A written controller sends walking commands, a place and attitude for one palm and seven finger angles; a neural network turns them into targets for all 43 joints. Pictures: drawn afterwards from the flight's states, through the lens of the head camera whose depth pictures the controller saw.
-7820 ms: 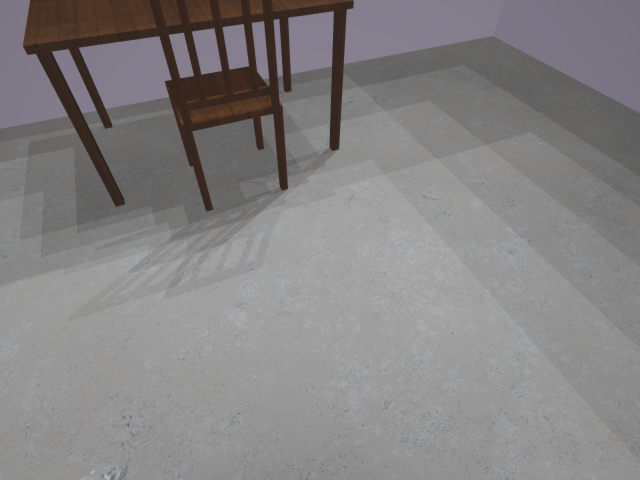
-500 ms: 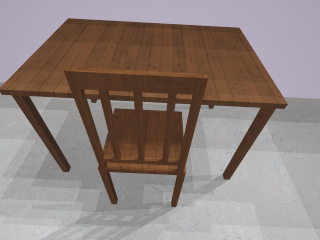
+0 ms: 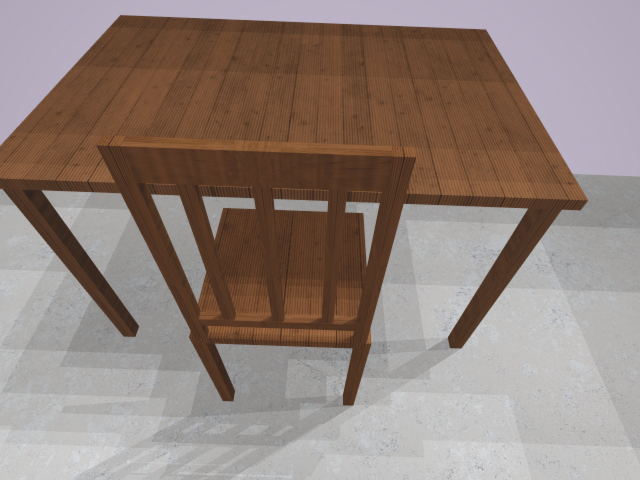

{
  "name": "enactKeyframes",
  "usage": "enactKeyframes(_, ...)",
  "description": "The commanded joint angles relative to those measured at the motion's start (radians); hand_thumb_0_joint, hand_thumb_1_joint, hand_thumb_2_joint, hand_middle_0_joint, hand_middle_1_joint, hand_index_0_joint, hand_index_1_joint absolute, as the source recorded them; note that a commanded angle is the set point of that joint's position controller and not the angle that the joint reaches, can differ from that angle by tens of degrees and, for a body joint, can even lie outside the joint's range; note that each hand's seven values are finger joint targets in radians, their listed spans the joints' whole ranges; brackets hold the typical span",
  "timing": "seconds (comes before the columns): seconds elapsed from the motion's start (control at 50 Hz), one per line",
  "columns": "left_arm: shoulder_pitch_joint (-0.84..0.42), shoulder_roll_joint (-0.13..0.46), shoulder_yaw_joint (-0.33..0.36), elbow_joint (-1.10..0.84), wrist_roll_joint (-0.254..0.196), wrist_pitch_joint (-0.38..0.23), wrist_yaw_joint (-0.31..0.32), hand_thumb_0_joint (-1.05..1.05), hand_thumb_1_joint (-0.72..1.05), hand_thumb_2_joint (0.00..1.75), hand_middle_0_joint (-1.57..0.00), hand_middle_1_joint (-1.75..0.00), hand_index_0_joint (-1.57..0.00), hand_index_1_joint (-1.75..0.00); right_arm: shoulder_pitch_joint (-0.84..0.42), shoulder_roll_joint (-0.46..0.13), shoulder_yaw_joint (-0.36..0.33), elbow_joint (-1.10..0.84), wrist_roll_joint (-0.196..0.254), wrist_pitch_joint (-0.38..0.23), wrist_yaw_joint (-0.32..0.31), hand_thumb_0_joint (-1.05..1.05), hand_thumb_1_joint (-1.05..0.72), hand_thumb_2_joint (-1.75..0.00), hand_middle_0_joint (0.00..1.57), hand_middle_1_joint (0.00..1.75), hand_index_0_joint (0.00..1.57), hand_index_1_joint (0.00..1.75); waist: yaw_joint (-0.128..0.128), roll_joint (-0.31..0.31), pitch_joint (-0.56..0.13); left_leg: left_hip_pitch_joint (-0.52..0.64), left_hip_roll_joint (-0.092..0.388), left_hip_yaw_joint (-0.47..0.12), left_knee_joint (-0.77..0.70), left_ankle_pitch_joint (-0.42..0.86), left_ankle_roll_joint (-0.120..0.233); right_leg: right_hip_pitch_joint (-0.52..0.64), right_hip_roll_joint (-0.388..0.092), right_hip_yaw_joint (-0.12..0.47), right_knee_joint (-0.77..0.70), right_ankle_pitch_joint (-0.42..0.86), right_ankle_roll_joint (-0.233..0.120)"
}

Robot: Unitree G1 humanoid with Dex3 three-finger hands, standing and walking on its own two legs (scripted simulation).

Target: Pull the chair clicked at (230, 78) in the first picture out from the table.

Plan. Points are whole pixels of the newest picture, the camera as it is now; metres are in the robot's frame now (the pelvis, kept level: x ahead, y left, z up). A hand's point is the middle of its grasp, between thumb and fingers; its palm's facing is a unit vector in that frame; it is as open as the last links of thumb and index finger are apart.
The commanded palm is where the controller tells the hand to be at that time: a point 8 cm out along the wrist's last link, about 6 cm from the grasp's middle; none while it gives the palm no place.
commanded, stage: come to a stop and stand still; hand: left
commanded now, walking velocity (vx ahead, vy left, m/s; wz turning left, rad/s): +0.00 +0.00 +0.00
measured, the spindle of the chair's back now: (272, 265) +0.45 +0.11 -0.06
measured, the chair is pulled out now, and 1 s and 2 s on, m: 0.00 0.00 0.00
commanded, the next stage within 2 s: look again from close up in 0.98 s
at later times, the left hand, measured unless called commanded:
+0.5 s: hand out of the picture -0.03 +0.17 -0.17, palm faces -0.01 -0.97 -0.24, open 7.4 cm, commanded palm none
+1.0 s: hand out of the picture -0.03 +0.14 -0.17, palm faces +0.02 -0.98 -0.18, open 7.3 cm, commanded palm none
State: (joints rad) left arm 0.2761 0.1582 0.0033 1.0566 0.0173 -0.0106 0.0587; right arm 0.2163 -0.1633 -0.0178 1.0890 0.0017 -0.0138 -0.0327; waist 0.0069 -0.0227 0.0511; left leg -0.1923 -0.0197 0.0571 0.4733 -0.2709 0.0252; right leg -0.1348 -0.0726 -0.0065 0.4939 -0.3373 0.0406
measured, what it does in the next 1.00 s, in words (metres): stands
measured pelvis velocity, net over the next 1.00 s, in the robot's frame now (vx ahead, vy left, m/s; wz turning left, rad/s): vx -0.02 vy -0.03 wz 0.00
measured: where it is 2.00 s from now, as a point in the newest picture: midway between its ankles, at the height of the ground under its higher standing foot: outside the picture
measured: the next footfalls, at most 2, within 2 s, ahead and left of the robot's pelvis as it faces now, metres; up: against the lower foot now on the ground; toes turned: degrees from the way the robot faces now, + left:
none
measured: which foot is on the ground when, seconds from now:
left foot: down 0.00-1.00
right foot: down 0.00-1.00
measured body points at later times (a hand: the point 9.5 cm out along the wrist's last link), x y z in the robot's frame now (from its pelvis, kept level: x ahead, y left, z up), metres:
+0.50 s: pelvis -0.04 -0.02 +0.00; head -0.03 -0.03 +0.45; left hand -0.03 +0.22 -0.15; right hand -0.03 -0.25 -0.16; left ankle -0.01 +0.10 -0.74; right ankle -0.05 -0.15 -0.74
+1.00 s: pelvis -0.02 -0.03 +0.00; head -0.02 -0.03 +0.45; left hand -0.03 +0.19 -0.16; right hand -0.01 -0.25 -0.16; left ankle -0.01 +0.10 -0.74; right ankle -0.05 -0.15 -0.74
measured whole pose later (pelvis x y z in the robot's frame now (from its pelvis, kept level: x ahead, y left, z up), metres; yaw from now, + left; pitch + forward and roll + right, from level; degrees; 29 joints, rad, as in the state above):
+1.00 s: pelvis -0.02 -0.03 +0.00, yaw +0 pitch -1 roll +1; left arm 0.30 0.15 -0.02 1.11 0.02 -0.02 0.04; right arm 0.25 -0.16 0.01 1.12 0.00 -0.02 -0.02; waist 0.00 -0.01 0.02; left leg -0.20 0.02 0.04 0.45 -0.22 -0.01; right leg -0.14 -0.03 -0.02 0.47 -0.31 0.01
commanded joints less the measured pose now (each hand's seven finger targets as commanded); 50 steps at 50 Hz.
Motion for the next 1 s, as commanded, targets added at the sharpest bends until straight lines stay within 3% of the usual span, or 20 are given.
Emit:
enactKeyframes(0.0, 0.095, 0.137, 0.021, -0.029, 0.012, -0.015, 0.028, 0.0, 0.9, 0.9, -0.2, -0.3, -0.2, -0.3, 0.03, -0.155, -0.024, -0.117, 0.004, -0.009, 0.007, 0.0, -0.9, -0.9, 0.2, 0.3, 0.2, 0.3, -0.011, -0.005, -0.024, 0.043, 0.147, -0.088, 0.126, 0.687, -0.012, -0.091, -0.054, 0.049, -0.043, 0.549, -0.032)
enactKeyframes(0.02, 0.075, 0.154, 0.026, -0.081, 0.005, -0.019, 0.021, 0.0, 0.9, 0.9, -0.2, -0.3, -0.2, -0.3, 0.078, -0.134, -0.024, -0.131, -0.01, -0.011, 0.017, 0.0, -0.9, -0.9, 0.2, 0.3, 0.2, 0.3, -0.015, 0.004, -0.106, 0.004, 0.132, -0.098, 0.098, 0.468, -0.004, -0.027, -0.059, 0.038, 0.01, 0.399, -0.063)
enactKeyframes(0.04, 0.053, 0.135, 0.021, -0.093, 0.002, -0.016, 0.015, 0.0, 0.9, 0.9, -0.2, -0.3, -0.2, -0.3, 0.073, -0.139, -0.02, -0.142, -0.013, -0.009, 0.017, 0.0, -0.9, -0.9, 0.2, 0.3, 0.2, 0.3, -0.018, 0.044, -0.14, 0.006, 0.139, -0.101, 0.077, 0.397, 0.007, -0.042, -0.042, 0.026, 0.028, 0.282, -0.074)
enactKeyframes(0.06, 0.049, 0.135, 0.021, -0.103, 0.002, -0.016, 0.006, 0.0, 0.9, 0.9, -0.2, -0.3, -0.2, -0.3, 0.057, -0.137, -0.014, -0.157, -0.018, -0.01, 0.016, 0.0, -0.9, -0.9, 0.2, 0.3, 0.2, 0.3, -0.01, 0.116, -0.155, 0.012, 0.133, -0.102, 0.069, 0.413, 0.016, -0.035, -0.034, 0.02, 0.033, 0.291, -0.079)
enactKeyframes(0.1, 0.04, 0.145, 0.02, -0.11, -0.003, -0.011, -0.002, 0.0, 0.9, 0.9, -0.2, -0.3, -0.2, -0.3, 0.039, -0.135, -0.011, -0.176, -0.016, -0.004, 0.014, 0.0, -0.9, -0.9, 0.2, 0.3, 0.2, 0.3, -0.012, 0.127, -0.105, -0.01, 0.127, -0.111, 0.05, 0.375, 0.021, -0.061, -0.02, 0.017, 0.021, 0.234, -0.083)
enactKeyframes(0.16, 0.01, 0.154, 0.014, -0.118, -0.002, -0.002, -0.016, 0.0, 0.9, 0.9, -0.2, -0.3, -0.2, -0.3, 0.016, -0.133, -0.006, -0.191, -0.014, 0.006, 0.018, 0.0, -0.9, -0.9, 0.2, 0.3, 0.2, 0.3, -0.009, 0.028, 0.022, -0.084, 0.107, -0.11, -0.013, 0.131, 0.02, -0.119, -0.016, 0.033, -0.038, 0.103, -0.077)
enactKeyframes(0.22, -0.005, 0.172, 0.013, -0.129, -0.001, 0.005, -0.023, 0.0, 0.9, 0.9, -0.2, -0.3, -0.2, -0.3, 0.021, -0.141, -0.007, -0.19, -0.018, 0.014, 0.028, 0.0, -0.9, -0.9, 0.2, 0.3, 0.2, 0.3, -0.018, 0.006, 0.078, -0.118, 0.084, -0.106, -0.065, -0.104, 0.007, -0.19, -0.02, 0.067, -0.097, -0.13, -0.08)
enactKeyframes(0.28, 0.006, 0.184, 0.015, -0.134, 0.002, 0.008, -0.028, 0.0, 0.9, 0.9, -0.2, -0.3, -0.2, -0.3, 0.037, -0.145, -0.007, -0.18, -0.022, 0.018, 0.032, 0.0, -0.9, -0.9, 0.2, 0.3, 0.2, 0.3, -0.015, -0.013, 0.095, -0.131, 0.073, -0.105, -0.086, -0.178, 0.005, -0.231, -0.02, 0.08, -0.124, -0.236, -0.081)
enactKeyframes(0.34, 0.019, 0.181, 0.014, -0.131, -0.001, 0.004, -0.029, 0.0, 0.9, 0.9, -0.2, -0.3, -0.2, -0.3, 0.065, -0.139, -0.005, -0.164, -0.022, 0.014, 0.033, 0.0, -0.9, -0.9, 0.2, 0.3, 0.2, 0.3, -0.017, -0.041, 0.057, -0.103, 0.071, -0.096, -0.075, -0.136, 0.003, -0.232, -0.028, 0.088, -0.132, -0.232, -0.081)
enactKeyframes(0.38, 0.029, 0.175, 0.015, -0.123, 0.0, 0.002, -0.03, 0.0, 0.9, 0.9, -0.2, -0.3, -0.2, -0.3, 0.075, -0.133, -0.002, -0.15, -0.02, 0.009, 0.032, 0.0, -0.9, -0.9, 0.2, 0.3, 0.2, 0.3, -0.014, -0.016, 0.052, -0.104, 0.075, -0.098, -0.087, -0.124, 0.004, -0.22, -0.027, 0.081, -0.131, -0.205, -0.078)
enactKeyframes(0.54, 0.081, 0.14, 0.003, -0.05, -0.008, -0.017, -0.027, 0.0, 0.9, 0.9, -0.2, -0.3, -0.2, -0.3, 0.109, -0.111, 0.013, -0.072, -0.008, -0.017, 0.02, 0.0, -0.9, -0.9, 0.2, 0.3, 0.2, 0.3, -0.003, 0.005, -0.041, -0.02, 0.099, -0.085, -0.065, 0.147, 0.003, -0.101, -0.037, 0.058, -0.096, 0.119, -0.069)
enactKeyframes(0.62, 0.098, 0.128, 0.001, -0.011, -0.009, -0.019, -0.023, 0.0, 0.9, 0.9, -0.2, -0.3, -0.2, -0.3, 0.112, -0.101, 0.015, -0.035, -0.004, -0.02, 0.014, 0.0, -0.9, -0.9, 0.2, 0.3, 0.2, 0.3, 0.001, 0.03, -0.039, 0.001, 0.106, -0.078, -0.063, 0.206, 0.001, -0.072, -0.038, 0.047, -0.091, 0.211, -0.066)
enactKeyframes(0.76, 0.103, 0.109, -0.003, 0.024, -0.007, -0.017, -0.02, 0.0, 0.9, 0.9, -0.2, -0.3, -0.2, -0.3, 0.107, -0.08, 0.015, -0.004, -0.002, -0.014, 0.009, 0.0, -0.9, -0.9, 0.2, 0.3, 0.2, 0.3, 0.001, 0.024, 0.025, -0.002, 0.11, -0.076, -0.087, 0.172, -0.002, -0.093, -0.03, 0.042, -0.121, 0.176, -0.063)
enactKeyframes(0.98, 0.108, 0.1, -0.002, 0.026, -0.003, -0.019, -0.017, 0.0, 0.9, 0.9, -0.2, -0.3, -0.2, -0.3, 0.093, -0.084, 0.014, -0.005, -0.004, -0.015, 0.008, 0.0, -0.9, -0.9, 0.2, 0.3, 0.2, 0.3, 0.001, 0.017, 0.02, 0.024, 0.111, -0.076, -0.095, 0.207, -0.003, -0.086, -0.038, 0.042, -0.129, 0.222, -0.058)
